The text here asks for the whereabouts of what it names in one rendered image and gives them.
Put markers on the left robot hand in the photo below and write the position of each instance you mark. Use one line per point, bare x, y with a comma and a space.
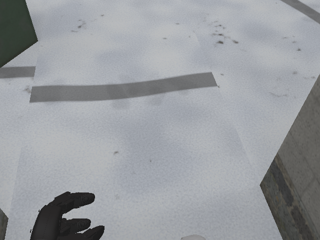
50, 225

